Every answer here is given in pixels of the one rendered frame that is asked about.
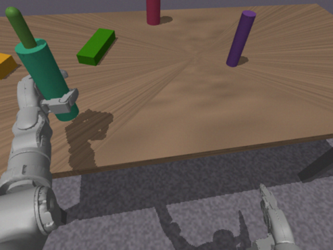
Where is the right robot hand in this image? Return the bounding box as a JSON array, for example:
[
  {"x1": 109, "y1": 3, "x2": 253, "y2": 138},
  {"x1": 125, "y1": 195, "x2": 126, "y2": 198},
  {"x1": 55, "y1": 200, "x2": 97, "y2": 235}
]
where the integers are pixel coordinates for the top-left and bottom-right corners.
[{"x1": 246, "y1": 184, "x2": 295, "y2": 250}]

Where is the table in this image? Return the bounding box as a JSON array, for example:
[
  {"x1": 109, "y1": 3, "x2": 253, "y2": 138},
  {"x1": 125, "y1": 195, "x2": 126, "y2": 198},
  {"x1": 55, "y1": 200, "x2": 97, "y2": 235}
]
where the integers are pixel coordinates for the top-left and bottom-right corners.
[{"x1": 0, "y1": 4, "x2": 333, "y2": 226}]

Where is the left robot hand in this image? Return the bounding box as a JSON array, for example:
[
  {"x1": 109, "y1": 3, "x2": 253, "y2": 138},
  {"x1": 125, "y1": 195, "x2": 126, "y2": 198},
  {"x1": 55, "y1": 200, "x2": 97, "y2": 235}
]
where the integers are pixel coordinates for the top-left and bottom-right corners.
[{"x1": 17, "y1": 69, "x2": 79, "y2": 116}]

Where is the left robot arm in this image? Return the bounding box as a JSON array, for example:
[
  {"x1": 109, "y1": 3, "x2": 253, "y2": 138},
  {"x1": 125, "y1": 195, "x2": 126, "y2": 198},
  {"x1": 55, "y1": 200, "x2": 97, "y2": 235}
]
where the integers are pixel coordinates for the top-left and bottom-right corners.
[{"x1": 0, "y1": 106, "x2": 61, "y2": 250}]

